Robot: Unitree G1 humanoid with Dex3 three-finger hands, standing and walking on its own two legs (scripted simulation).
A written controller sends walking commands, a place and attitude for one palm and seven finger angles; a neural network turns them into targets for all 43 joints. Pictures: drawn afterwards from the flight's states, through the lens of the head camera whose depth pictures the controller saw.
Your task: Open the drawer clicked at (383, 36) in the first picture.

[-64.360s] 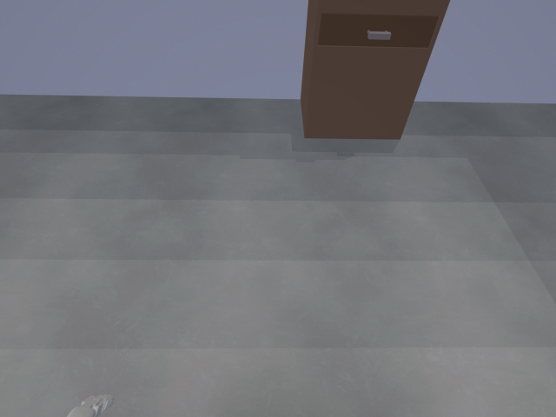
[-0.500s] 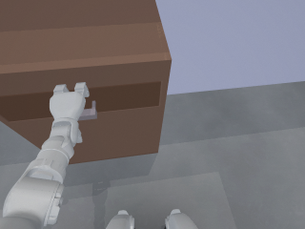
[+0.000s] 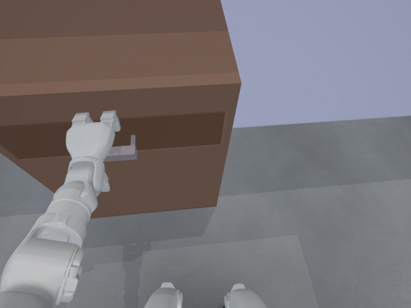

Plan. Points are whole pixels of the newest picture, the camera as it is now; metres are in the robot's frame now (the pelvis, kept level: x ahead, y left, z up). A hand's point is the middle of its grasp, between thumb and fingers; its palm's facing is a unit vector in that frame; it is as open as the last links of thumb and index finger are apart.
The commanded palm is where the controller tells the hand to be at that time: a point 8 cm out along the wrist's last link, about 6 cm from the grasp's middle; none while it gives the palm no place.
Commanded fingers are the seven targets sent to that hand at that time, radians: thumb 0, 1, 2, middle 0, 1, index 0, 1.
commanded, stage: re-aim the fingers above the handle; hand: left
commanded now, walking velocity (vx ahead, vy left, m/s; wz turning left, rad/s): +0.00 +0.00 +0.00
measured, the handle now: (115, 146) +0.49 +0.22 -0.07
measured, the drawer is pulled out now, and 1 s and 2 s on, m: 0.00 0.00 0.00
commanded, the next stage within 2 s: lower the fingers behind the handle in 0.80 s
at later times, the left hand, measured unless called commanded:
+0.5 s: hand (101, 151) +0.44 +0.23 -0.02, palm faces -0.02 -0.03 -1.00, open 13.7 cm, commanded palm +0.42 +0.22 +0.04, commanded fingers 0.00 -0.50 0.30 -0.30 -1.20 -0.30 -1.20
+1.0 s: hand (101, 155) +0.43 +0.22 -0.02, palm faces -0.04 -0.02 -1.00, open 13.8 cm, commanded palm +0.41 +0.22 +0.03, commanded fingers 0.00 -0.50 0.30 -0.30 -1.20 -0.30 -1.20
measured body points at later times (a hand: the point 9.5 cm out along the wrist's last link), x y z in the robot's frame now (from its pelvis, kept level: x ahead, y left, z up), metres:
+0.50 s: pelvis +0.00 +0.00 +0.00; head +0.10 +0.01 +0.44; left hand +0.44 +0.22 +0.04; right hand +0.04 -0.26 -0.13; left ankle +0.01 +0.11 -0.67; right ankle +0.00 -0.12 -0.67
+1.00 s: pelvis +0.00 +0.00 +0.00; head +0.09 +0.00 +0.44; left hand +0.43 +0.22 +0.04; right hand +0.05 -0.27 -0.13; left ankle +0.01 +0.11 -0.67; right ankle +0.00 -0.12 -0.67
